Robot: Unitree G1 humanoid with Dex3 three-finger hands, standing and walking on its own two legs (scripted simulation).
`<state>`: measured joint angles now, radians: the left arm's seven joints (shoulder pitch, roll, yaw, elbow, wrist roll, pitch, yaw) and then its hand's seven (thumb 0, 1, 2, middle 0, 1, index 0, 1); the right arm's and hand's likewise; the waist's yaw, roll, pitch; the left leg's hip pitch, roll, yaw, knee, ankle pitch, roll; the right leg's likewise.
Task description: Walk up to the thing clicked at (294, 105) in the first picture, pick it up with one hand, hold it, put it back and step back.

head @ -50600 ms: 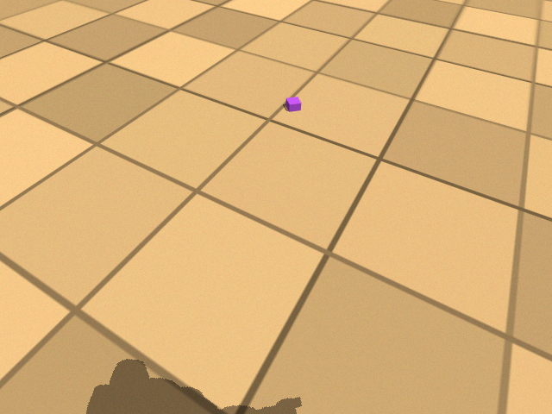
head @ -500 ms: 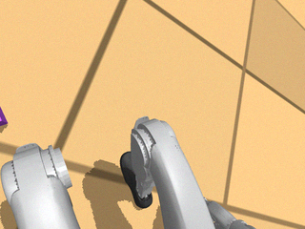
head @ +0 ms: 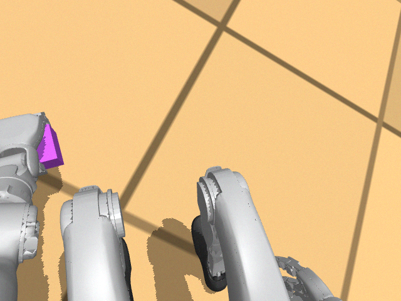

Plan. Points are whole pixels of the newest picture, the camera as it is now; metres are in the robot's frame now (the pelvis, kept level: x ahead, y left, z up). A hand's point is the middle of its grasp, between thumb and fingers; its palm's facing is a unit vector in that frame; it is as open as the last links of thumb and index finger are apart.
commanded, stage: settle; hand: left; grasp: from above
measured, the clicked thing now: (36, 149) +0.43 +0.29 -0.20
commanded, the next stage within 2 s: lift in 0.08 s
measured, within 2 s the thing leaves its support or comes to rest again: neither
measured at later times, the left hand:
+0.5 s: hand (11, 145) +0.41 +0.30 -0.10, palm faces -0.45 -0.12 -0.89, open 11.0 cm
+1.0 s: hand out of the picture +0.36 +0.29 +0.07, palm faces -0.39 -0.14 -0.91, open 11.0 cm
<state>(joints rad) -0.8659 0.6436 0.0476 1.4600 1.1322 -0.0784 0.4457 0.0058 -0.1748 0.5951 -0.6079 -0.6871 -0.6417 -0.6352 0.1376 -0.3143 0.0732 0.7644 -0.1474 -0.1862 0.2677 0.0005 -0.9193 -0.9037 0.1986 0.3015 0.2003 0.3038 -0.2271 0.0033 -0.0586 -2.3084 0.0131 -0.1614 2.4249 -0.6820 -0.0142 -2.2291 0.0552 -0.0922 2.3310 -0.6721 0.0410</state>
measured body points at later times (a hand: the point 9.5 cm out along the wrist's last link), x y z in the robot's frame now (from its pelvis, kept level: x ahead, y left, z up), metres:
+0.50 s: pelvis +0.00 +0.00 +0.04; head +0.20 +0.06 +0.44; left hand +0.43 +0.30 -0.05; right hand +0.08 -0.27 -0.08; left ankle +0.08 +0.13 -0.29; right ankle +0.10 -0.12 -0.29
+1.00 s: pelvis +0.00 +0.00 +0.17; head +0.15 +0.05 +0.60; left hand +0.37 +0.30 +0.12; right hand +0.16 -0.25 +0.06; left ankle +0.08 +0.13 -0.29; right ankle +0.10 -0.12 -0.29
